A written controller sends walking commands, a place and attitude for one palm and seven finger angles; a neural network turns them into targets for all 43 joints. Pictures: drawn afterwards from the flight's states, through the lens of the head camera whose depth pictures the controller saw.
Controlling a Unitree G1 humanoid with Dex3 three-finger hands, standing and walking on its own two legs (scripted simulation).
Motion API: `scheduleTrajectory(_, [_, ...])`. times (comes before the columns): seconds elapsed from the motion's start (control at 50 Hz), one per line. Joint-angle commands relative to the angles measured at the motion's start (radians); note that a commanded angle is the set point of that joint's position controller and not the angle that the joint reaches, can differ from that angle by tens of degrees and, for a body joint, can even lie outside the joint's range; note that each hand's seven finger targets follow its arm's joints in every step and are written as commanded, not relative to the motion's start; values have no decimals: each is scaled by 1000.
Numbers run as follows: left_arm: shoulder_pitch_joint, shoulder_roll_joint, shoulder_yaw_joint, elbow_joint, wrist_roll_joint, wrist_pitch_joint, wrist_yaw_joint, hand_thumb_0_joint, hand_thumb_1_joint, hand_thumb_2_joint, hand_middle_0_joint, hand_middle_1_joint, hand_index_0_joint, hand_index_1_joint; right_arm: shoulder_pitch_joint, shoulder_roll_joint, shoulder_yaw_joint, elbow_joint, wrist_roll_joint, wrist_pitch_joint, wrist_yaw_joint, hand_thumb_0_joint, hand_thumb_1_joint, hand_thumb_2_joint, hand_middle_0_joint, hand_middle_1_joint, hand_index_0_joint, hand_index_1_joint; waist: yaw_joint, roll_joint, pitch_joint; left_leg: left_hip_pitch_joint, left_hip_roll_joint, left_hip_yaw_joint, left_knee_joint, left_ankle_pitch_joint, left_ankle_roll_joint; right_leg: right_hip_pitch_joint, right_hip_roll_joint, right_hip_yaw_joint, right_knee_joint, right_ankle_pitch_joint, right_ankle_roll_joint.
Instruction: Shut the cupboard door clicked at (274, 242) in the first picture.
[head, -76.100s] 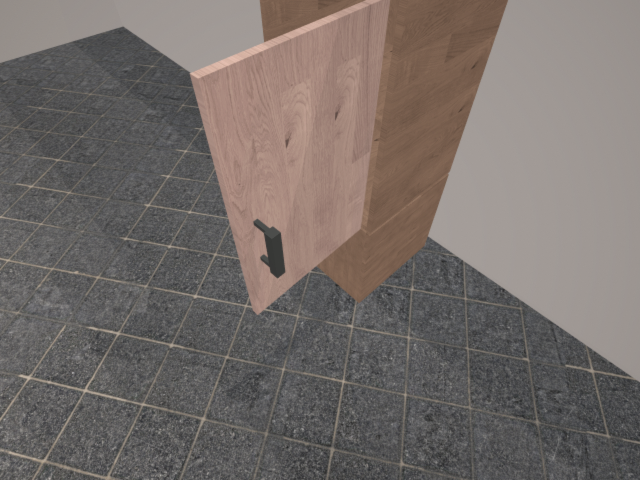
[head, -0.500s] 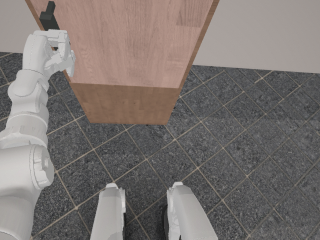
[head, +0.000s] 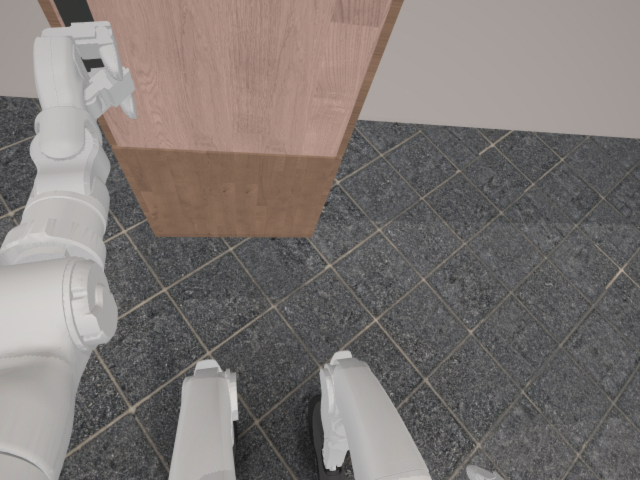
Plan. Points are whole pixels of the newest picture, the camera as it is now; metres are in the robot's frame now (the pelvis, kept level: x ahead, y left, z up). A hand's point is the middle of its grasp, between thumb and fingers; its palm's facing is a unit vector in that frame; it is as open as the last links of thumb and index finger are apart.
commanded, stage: pull the fist back off the door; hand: left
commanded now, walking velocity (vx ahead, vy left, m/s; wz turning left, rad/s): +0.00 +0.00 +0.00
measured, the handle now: (92, 34) +0.63 +0.22 +0.08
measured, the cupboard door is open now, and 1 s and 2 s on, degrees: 0 0 0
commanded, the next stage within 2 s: draw the hand back to the body in 0.66 s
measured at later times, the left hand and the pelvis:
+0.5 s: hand (143, 102) +0.54 +0.16 +0.07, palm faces +0.09 -1.00 -0.01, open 3.1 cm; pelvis +0.05 +0.00 +0.03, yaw -1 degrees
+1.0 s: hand (124, 127) +0.46 +0.16 +0.13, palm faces +0.07 -1.00 -0.04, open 3.1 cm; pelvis +0.08 -0.01 +0.08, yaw +1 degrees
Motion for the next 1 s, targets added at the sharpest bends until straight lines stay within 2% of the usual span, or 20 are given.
scheduleTrajectory(0.0, [-616, 184, -33, -242, 51, -80, -5, 0, 900, 900, -1300, -1500, -1300, -1500, 167, -225, -91, -35, -3, -5, -4, 0, -900, -900, 200, 300, 200, 300, -79, 252, -470, 508, 12, -67, -265, -286, 13, 87, 23, 44, -231, -125, -42])
scheduleTrajectory(0.02, [-601, 161, -46, -238, 44, -81, -15, 0, 900, 900, -1300, -1500, -1300, -1500, 166, -223, -92, -34, -2, -3, -2, 0, -900, -900, 200, 300, 200, 300, -81, 250, -461, 515, 11, -67, -269, -294, 13, 85, 26, 43, -236, -129, -42])
scheduleTrajectory(0.08, [-525, 169, -11, -237, 4, -84, -43, 0, 900, 900, -1300, -1500, -1300, -1500, 168, -224, -93, -40, 4, 1, -2, 0, -900, -900, 200, 300, 200, 300, -52, 224, -474, 505, 10, -60, -275, -280, 14, 130, 28, 48, -239, -128, -45])
scheduleTrajectory(0.12, [-484, 127, -21, -255, -29, -81, -60, 0, 900, 900, -1300, -1500, -1300, -1500, 160, -219, -98, -44, 9, 4, -2, 0, -900, -900, 200, 300, 200, 300, -45, 198, -470, 488, 7, -45, -274, -269, 16, 164, 28, 55, -254, -129, -40])
scheduleTrajectory(0.16, [-426, 141, 11, -272, -51, -82, -70, 0, 900, 900, -1300, -1500, -1300, -1500, 164, -216, -101, -46, 12, 8, -1, 0, -900, -900, 200, 300, 200, 300, -22, 171, -476, 467, 6, -26, -268, -232, 19, 217, 28, 62, -262, -118, -39])
scheduleTrajectory(0.18, [-388, 156, 35, -282, -56, -89, -73, 0, 900, 900, -1300, -1500, -1300, -1500, 166, -216, -102, -51, 13, 10, -2, 0, -900, -900, 200, 300, 200, 300, -5, 163, -504, 477, 6, -24, -268, -213, 20, 232, 28, 61, -257, -110, -40])
scheduleTrajectory(0.22, [-337, 112, 14, -312, -63, -95, -79, 0, 900, 900, -1300, -1500, -1300, -1500, 165, -206, -108, -52, 16, 16, 3, 0, -900, -900, 200, 300, 200, 300, 3, 163, -498, 499, 8, -20, -277, -186, 20, 243, 27, 58, -264, -87, -37])
scheduleTrajectory(0.28, [-217, 118, 52, -368, -73, -112, -73, 0, 900, 900, -1300, -1500, -1300, -1500, 162, -199, -114, -69, 20, 31, 8, 0, -900, -900, 200, 300, 200, 300, 49, 159, -530, 539, 8, -4, -281, -79, 18, 302, 28, 59, -265, -27, -40])
scheduleTrajectory(0.34, [-115, 97, 68, -414, -80, -126, -63, 0, 900, 900, -1300, -1500, -1300, -1500, 152, -188, -123, -79, 23, 52, 13, 0, -900, -900, 200, 300, 200, 300, 62, 107, -524, 552, 9, 14, -277, 18, 18, 366, 29, 58, -276, 37, -33])
scheduleTrajectory(0.4, [-29, 96, 86, -495, -83, -159, -54, 0, 900, 900, -1300, -1500, -1300, -1500, 134, -177, -130, -93, 23, 66, 13, 0, -900, -900, 200, 300, 200, 300, 88, 100, -546, 578, 8, 30, -272, 114, 17, 424, 27, 65, -272, 122, -31])
scheduleTrajectory(0.46, [79, 18, 45, -599, -98, -185, -54, 0, 900, 900, -1300, -1500, -1300, -1500, 115, -167, -145, -104, 26, 75, 18, 0, -900, -900, 200, 300, 200, 300, 101, 103, -572, 661, 8, 35, -281, 209, 9, 455, 26, 59, -272, 219, -30])
scheduleTrajectory(0.56, [282, -106, -33, -675, -125, -180, -69, 0, 900, 900, -1300, -1500, -1300, -1500, 86, -153, -156, -128, 37, 92, 22, 0, -900, -900, 200, 300, 200, 300, 117, 51, -526, 701, 2, 47, -302, 277, 5, 503, 24, 52, -286, 310, -27])
scheduleTrajectory(0.64, [241, -147, -79, -718, -127, -196, -67, 0, 900, 900, -1300, -1500, -1300, -1500, 65, -147, -159, -119, 38, 96, 10, 0, -900, -900, 200, 300, 200, 300, 94, 53, -466, 726, 1, 43, -296, 298, 2, 466, 19, 51, -287, 330, -25])
scheduleTrajectory(0.72, [269, -182, -114, -738, -118, -221, -62, 0, 900, 900, -1300, -1500, -1300, -1500, 42, -143, -161, -120, 31, 92, 6, 0, -900, -900, 200, 300, 200, 300, 109, 86, -495, 801, 2, 31, -292, 359, -8, 437, 17, 43, -273, 344, -33])
scheduleTrajectory(0.74, [255, -207, -139, -727, -115, -221, -63, 0, 900, 900, -1300, -1500, -1300, -1500, 34, -141, -160, -116, 31, 93, 6, 0, -900, -900, 200, 300, 200, 300, 95, 74, -475, 803, 3, 28, -292, 353, -8, 418, 16, 41, -278, 336, -31])
scheduleTrajectory(0.76, [267, -198, -128, -707, -112, -218, -62, 0, 900, 900, -1300, -1500, -1300, -1500, 33, -143, -161, -117, 31, 95, 6, 0, -900, -900, 200, 300, 200, 300, 103, 62, -472, 789, 1, 29, -293, 339, -8, 427, 17, 41, -277, 329, -31])
scheduleTrajectory(0.8, [361, -134, -70, -813, -126, -210, -61, 0, 900, 900, -1300, -1500, -1300, -1500, 15, -146, -162, -153, 38, 98, 7, 0, -900, -900, 200, 300, 200, 300, 165, 108, -575, 858, -4, 41, -324, 395, -11, 525, 16, 51, -290, 379, -36])
scheduleTrajectory(0.84, [465, -127, -68, -913, -142, -176, -66, 0, 900, 900, -1300, -1500, -1300, -1500, 0, -134, -156, -190, 52, 106, 7, 0, -900, -900, 200, 300, 200, 300, 194, 91, -602, 897, -6, 49, -365, 432, -11, 623, 18, 51, -318, 425, -35])
scheduleTrajectory(0.92, [609, -119, -62, -1001, -170, -98, -73, 0, 900, 900, -1300, -1500, -1300, -1500, -19, -117, -142, -227, 73, 116, -10, 0, -900, -900, 200, 300, 200, 300, 196, -15, -478, 831, -12, 74, -441, 338, 8, 765, 21, 64, -405, 439, -22])
scheduleTrajectory(0.98, [668, -104, -44, -1057, -199, -79, -86, 0, 900, 900, -1300, -1500, -1300, -1500, -32, -117, -136, -239, 82, 106, -29, 0, -900, -900, 200, 300, 200, 300, 189, -53, -392, 811, -17, 83, -488, 257, 16, 823, 21, 73, -469, 389, -18])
